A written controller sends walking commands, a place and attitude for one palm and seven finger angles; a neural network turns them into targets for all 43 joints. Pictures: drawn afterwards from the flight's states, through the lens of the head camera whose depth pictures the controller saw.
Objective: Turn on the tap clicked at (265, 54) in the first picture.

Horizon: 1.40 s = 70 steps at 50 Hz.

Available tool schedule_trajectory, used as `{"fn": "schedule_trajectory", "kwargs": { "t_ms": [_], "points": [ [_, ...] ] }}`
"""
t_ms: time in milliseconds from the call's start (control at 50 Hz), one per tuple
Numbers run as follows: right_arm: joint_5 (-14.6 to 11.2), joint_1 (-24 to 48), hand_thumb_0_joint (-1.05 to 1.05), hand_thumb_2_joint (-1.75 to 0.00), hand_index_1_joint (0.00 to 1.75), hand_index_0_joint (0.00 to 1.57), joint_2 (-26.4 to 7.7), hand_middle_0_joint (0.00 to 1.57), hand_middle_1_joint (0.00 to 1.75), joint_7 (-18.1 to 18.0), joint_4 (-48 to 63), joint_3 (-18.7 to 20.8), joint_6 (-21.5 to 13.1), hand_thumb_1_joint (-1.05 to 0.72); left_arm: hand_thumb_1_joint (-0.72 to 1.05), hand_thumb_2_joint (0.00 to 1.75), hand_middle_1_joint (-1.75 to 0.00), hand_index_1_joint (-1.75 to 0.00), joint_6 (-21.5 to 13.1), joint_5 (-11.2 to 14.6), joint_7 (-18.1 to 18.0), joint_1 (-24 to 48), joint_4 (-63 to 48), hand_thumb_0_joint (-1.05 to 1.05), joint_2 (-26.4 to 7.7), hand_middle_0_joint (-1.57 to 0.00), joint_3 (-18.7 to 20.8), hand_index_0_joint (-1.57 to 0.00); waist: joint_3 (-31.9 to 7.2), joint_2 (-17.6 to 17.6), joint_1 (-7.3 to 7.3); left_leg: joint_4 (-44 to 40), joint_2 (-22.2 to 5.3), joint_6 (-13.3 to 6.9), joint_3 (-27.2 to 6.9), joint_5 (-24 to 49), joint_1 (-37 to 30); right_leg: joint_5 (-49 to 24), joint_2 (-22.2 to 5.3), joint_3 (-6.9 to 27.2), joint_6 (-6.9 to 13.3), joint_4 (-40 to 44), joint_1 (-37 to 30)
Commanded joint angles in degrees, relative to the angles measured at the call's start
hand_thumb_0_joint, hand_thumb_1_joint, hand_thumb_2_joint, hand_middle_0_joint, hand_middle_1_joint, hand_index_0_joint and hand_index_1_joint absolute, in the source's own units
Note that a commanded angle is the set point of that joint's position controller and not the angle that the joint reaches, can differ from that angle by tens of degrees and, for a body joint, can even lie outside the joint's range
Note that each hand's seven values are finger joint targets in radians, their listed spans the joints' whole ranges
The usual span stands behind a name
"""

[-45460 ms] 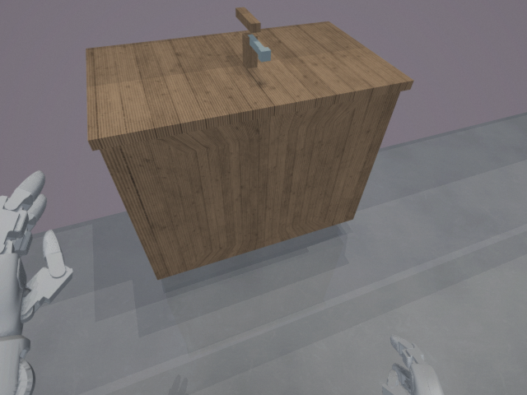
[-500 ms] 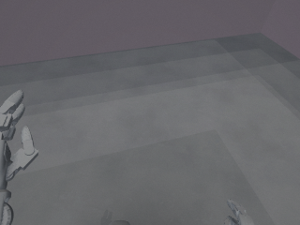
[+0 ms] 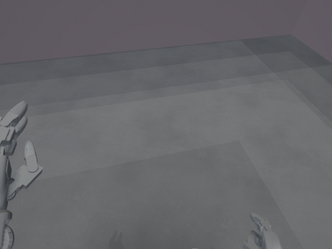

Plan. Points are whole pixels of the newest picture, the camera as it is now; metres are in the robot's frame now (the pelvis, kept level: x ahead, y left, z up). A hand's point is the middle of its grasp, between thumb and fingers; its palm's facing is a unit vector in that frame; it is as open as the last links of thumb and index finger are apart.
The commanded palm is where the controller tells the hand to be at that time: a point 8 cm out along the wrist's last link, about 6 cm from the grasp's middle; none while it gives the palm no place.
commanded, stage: bring the hand home and regain balance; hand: left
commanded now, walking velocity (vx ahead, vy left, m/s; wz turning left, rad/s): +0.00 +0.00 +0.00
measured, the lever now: out of the picture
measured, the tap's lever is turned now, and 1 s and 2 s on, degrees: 84 84 84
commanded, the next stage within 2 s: come to a stop and stand still in 0.46 s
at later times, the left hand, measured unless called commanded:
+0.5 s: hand (20, 184) +0.18 +0.25 +0.17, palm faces +0.38 -0.84 -0.40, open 7.4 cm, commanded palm +0.13 +0.29 +0.18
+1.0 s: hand (9, 161) +0.23 +0.30 +0.15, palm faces +0.35 -0.87 -0.35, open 7.4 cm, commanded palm +0.17 +0.32 +0.18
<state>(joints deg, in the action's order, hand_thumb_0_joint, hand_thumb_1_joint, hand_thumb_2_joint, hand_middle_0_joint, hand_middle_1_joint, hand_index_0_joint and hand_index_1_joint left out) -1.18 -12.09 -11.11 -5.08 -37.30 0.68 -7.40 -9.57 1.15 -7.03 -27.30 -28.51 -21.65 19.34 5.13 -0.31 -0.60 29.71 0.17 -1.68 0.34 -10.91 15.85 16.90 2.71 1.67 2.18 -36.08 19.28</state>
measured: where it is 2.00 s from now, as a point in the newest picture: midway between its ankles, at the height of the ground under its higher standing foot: outside the picture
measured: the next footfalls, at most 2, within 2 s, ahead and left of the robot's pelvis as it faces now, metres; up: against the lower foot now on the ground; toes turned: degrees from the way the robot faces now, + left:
none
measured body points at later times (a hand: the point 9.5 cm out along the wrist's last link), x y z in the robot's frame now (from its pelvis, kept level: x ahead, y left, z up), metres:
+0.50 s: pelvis -0.03 +0.01 +0.00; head -0.01 +0.01 +0.45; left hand +0.16 +0.29 +0.19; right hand +0.13 -0.22 -0.09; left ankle +0.03 +0.12 -0.73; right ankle +0.02 -0.10 -0.73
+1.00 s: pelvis +0.00 +0.05 +0.01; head +0.01 +0.08 +0.45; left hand +0.21 +0.34 +0.17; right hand +0.17 -0.18 -0.05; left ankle +0.03 +0.12 -0.73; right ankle +0.02 -0.10 -0.73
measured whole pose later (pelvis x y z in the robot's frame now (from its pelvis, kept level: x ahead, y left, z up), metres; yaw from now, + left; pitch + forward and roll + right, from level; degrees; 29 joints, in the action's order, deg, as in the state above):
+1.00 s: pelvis +0.00 +0.05 +0.01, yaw -1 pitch -1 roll -1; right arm 0.0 -14.6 -10.5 -0.9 -31.5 -1.8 -10.1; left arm -14.3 1.3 -4.2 -21.0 -21.8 -21.5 20.5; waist 2.2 -3.9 1.6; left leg 26.5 1.8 -4.1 4.2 -11.7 14.3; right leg 11.8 0.9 4.9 0.1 -25.3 12.9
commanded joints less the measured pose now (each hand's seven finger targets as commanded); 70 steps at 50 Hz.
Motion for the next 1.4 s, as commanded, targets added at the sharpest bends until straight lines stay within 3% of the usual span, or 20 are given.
{"fn": "schedule_trajectory", "kwargs": {
  "t_ms": [0,20,40,120,180,220,280,340,380,440,560,580,600,640,680,780,820,920,1080,1380],
  "points": [
    [-0.4,5.8,0.0,-0.9,0.3,0.2,-6.4,0.2,0.3,0.4,8.8,2.5,-2.4,-0.9,0.9,0.9,-0.3,-0.3,-3.2,-0.1,-0.8,3.2,-8.1,0.0,-8.6,-0.2,6.6,-0.2,-3.3,-0.1,1.23,-5.3,-4.5,-2.2,-5.5,-24.6,11.3,5.7,-3.5,5.4,1.8,15.4,-10.3],
    [-0.1,5.9,0.0,-0.9,0.3,0.2,-6.3,0.2,0.3,0.6,9.2,3.0,-2.2,-0.9,0.9,0.9,-0.3,-0.3,-3.0,0.7,-0.4,2.8,-8.1,0.0,-9.5,-0.2,7.3,-0.2,-3.0,-8.6,-0.05,6.4,-0.2,-0.4,-2.7,-17.8,7.2,13.2,-10.3,18.0,5.1,24.6,-3.1],
    [0.0,5.9,0.0,-0.9,0.3,0.2,-5.7,0.2,0.3,0.8,8.1,2.4,-2.2,-0.9,0.9,0.9,-0.3,-0.3,-3.0,1.2,-0.3,6.3,-11.3,0.0,-9.6,-0.2,6.4,-0.2,-4.5,-9.6,-1.14,13.3,1.1,0.8,-0.8,-11.6,2.5,14.0,-15.8,23.2,8.0,26.8,0.9],
    [0.1,5.7,0.0,-0.9,0.3,0.2,-6.2,0.2,0.3,0.5,7.4,2.1,-2.9,-0.9,0.9,0.9,-0.3,-0.3,-2.3,1.4,-0.9,5.6,-11.4,0.0,-8.0,-0.2,5.5,-0.2,-6.7,-5.9,-1.1,2.6,-0.4,0.1,-1.0,-8.9,-7.1,10.2,-13.7,14.7,7.6,21.4,4.0],
    [0.7,6.3,0.0,-0.9,0.3,0.2,-8.3,0.2,0.3,0.0,8.8,2.2,-2.9,-0.9,0.9,0.9,-0.3,-0.3,-3.9,0.7,-1.4,5.2,-14.9,0.0,-8.3,-0.2,5.6,-0.2,-6.4,8.2,0.26,-13.4,-7.7,-3.5,-9.8,-10.1,-7.3,3.2,-3.2,6.5,2.6,9.2,0.9],
    [0.3,7.2,0.0,-0.9,0.3,0.2,-7.5,0.2,0.3,-0.4,8.9,1.6,-2.5,-0.9,0.9,0.9,-0.3,-0.3,-4.1,-0.4,-1.8,6.1,-16.0,0.0,-11.3,-0.2,8.5,-0.2,-5.2,18.6,0.48,-24.2,-13.9,-6.0,-17.4,-35.4,8.9,3.8,0.5,-0.3,-0.4,-3.4,-7.0],
    [-0.2,6.1,0.0,-0.9,0.3,0.2,-6.4,0.2,0.3,0.2,8.4,1.7,-2.5,-0.9,0.9,0.9,-0.3,-0.3,-3.5,-0.6,-1.6,4.1,-10.3,0.0,-8.5,-0.2,7.0,-0.2,-4.6,8.1,1.32,-17.6,-11.0,-4.7,-11.9,-28.1,11.8,0.3,-1.0,-1.2,0.1,4.7,-13.4],
    [0.5,5.7,0.0,-0.9,0.3,0.2,-6.2,0.2,0.3,0.4,8.7,2.1,-2.1,-0.9,0.9,0.9,-0.3,-0.3,-4.0,0.9,-1.1,4.4,-11.1,0.0,-8.7,-0.2,6.7,-0.2,-4.8,-0.8,-0.78,-2.1,-3.1,-0.7,-4.2,-13.2,2.4,3.7,-9.5,12.7,5.3,21.4,-4.7],
    [0.0,4.7,0.0,-0.9,0.3,0.2,-6.4,0.2,0.3,0.5,7.9,2.4,-2.6,-0.9,0.9,0.9,-0.3,-0.3,-3.6,1.3,-1.2,4.5,-10.7,0.0,-7.4,-0.2,5.4,-0.2,-7.6,-6.4,-0.46,2.7,-1.5,0.0,-2.4,-9.3,-4.7,6.1,-12.2,15.6,6.7,22.0,0.0],
    [0.1,6.1,0.0,-0.9,0.3,0.2,-6.9,0.2,0.3,0.3,8.5,2.0,-2.7,-0.9,0.9,0.9,-0.3,-0.3,-3.5,1.5,-1.6,4.2,-12.9,0.0,-7.7,-0.2,5.6,-0.2,-9.9,0.4,-0.2,-5.9,-4.7,-0.9,-5.1,-4.8,-7.4,-4.2,-8.7,9.6,4.3,15.1,-3.3],
    [0.3,7.2,0.0,-0.9,0.3,0.2,-6.4,0.2,0.3,-0.3,8.6,1.2,-1.8,-0.9,0.9,0.9,-0.3,-0.3,-3.9,0.3,-2.3,3.4,-11.1,0.0,-8.9,-0.2,7.0,-0.2,-5.3,6.3,0.71,-14.7,-8.0,-2.2,-10.3,-20.0,0.8,0.1,-3.7,4.3,1.5,14.5,-5.9],
    [3.2,-0.2,0.0,-0.9,0.3,0.2,-8.1,0.2,0.3,0.8,9.3,1.2,-5.7,-0.9,0.9,0.9,-0.3,-0.3,-10.8,-7.0,-1.2,62.6,-26.7,0.0,-57.9,-0.2,42.1,-0.2,-3.7,-5.4,4.65,-1.3,-7.7,-2.4,-1.2,0.5,4.7,-8.4,-7.3,8.5,0.1,19.1,-1.4],
    [1.4,4.6,0.0,-0.9,0.3,0.2,-2.1,0.2,0.3,1.3,7.4,-1.0,-5.3,-0.9,0.9,0.9,-0.3,-0.3,-8.4,-0.9,1.4,31.1,6.7,0.0,-23.1,-0.2,19.5,-0.2,-16.1,-7.5,1.41,1.6,-0.6,-0.5,-1.9,0.7,-4.0,-8.0,-9.4,11.2,3.6,17.4,-2.7],
    [-0.3,2.9,0.0,-0.9,0.3,0.2,-6.1,0.2,0.3,2.9,11.5,2.0,-6.0,-0.9,0.9,0.9,-0.3,-0.3,-8.2,1.4,3.5,18.9,7.6,0.0,-9.8,-0.2,8.4,-0.2,-15.3,4.3,2.97,-2.2,-1.3,1.3,1.7,-1.8,-6.6,-11.1,-9.0,14.0,3.0,17.1,-5.9],
    [-0.3,3.3,0.0,-0.9,0.3,0.2,-7.3,0.2,0.3,5.1,12.1,1.7,-6.0,-0.9,0.9,0.9,-0.3,-0.3,-8.6,2.0,3.5,11.7,0.7,0.0,-6.6,-0.2,3.4,-0.2,-11.8,4.9,3.53,-5.4,-1.7,0.9,0.9,-5.2,-5.9,-5.1,-7.6,12.1,1.9,18.5,-5.0],
    [-0.2,3.7,0.0,-0.9,0.3,0.2,-7.6,0.2,0.3,4.9,14.3,1.2,-5.2,-0.9,0.9,0.9,-0.3,-0.3,-7.7,1.4,2.1,8.1,-1.0,0.0,-10.0,-0.2,6.4,-0.2,-7.2,-4.5,3.52,-12.1,-3.7,0.6,-1.4,-14.7,-1.3,4.9,-3.5,7.4,0.9,19.2,-3.2],
    [0.3,4.0,0.0,-0.9,0.3,0.2,-7.8,0.2,0.3,4.1,14.7,0.9,-4.8,-0.9,0.9,0.9,-0.3,-0.3,-8.5,0.9,1.4,13.0,-4.7,0.0,-14.3,-0.2,10.7,-0.2,-7.2,-0.7,3.11,-14.7,-4.4,0.1,-2.6,-16.4,1.5,1.9,-2.7,5.8,0.6,17.0,-6.4],
    [1.1,4.5,0.0,-0.9,0.3,0.2,-6.7,0.2,0.3,3.7,15.6,0.0,-5.8,-0.9,0.9,0.9,-0.3,-0.3,-10.4,0.9,1.0,18.1,-11.9,0.0,-12.3,-0.2,9.9,-0.2,-10.3,10.3,2.57,-15.9,-7.1,-0.9,-4.7,-13.7,1.3,-9.0,-2.3,1.4,0.8,9.6,-11.8],
    [1.4,2.8,0.0,-0.9,0.3,0.2,-7.3,0.2,0.3,4.3,13.1,0.5,-4.7,-0.9,0.9,0.9,-0.3,-0.3,-8.1,0.7,0.9,10.9,-8.0,0.0,-6.4,-0.2,4.4,-0.2,-13.0,6.2,1.86,-9.6,-5.8,2.8,-1.9,11.9,-7.7,-19.4,-2.5,1.2,0.6,12.5,-9.4],
    [1.3,4.6,0.0,-0.9,0.3,0.2,-6.7,0.2,0.3,3.0,14.8,0.2,-1.0,-0.9,0.9,0.9,-0.3,-0.3,-6.2,1.4,0.1,7.8,-10.5,0.0,-8.1,-0.2,6.1,-0.2,-14.7,6.0,1.87,-9.4,-4.4,3.7,-0.1,13.4,-7.4,-22.5,-2.4,0.6,0.5,13.9,-12.5]
  ]
}}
